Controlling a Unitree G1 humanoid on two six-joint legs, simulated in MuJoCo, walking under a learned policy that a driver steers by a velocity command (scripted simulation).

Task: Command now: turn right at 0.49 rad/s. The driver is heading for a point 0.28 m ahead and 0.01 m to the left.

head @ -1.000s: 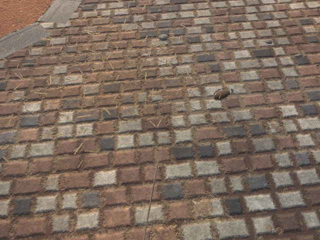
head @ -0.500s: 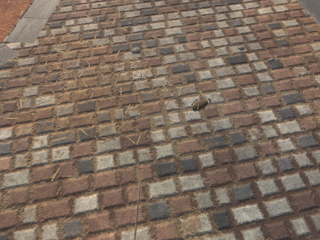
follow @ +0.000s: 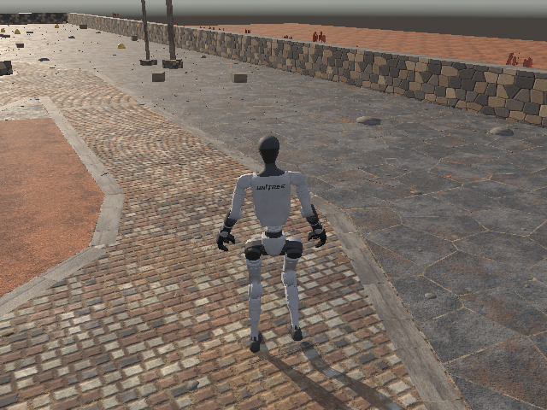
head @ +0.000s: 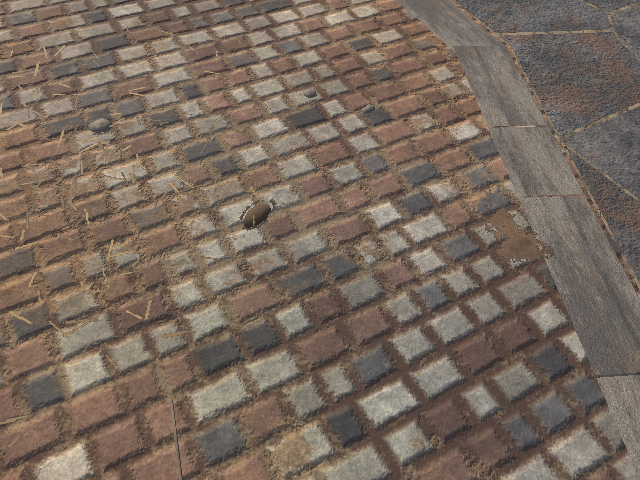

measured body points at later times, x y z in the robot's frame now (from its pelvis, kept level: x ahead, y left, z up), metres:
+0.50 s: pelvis +0.00 -0.04 +0.00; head +0.00 -0.05 +0.45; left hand +0.18 +0.18 -0.10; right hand +0.08 -0.32 -0.12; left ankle +0.01 +0.11 -0.74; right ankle -0.02 -0.14 -0.74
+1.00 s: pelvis -0.01 +0.03 +0.00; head +0.03 +0.07 +0.45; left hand +0.10 +0.34 -0.12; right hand +0.17 -0.23 -0.08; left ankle -0.01 +0.10 -0.74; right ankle +0.00 -0.14 -0.64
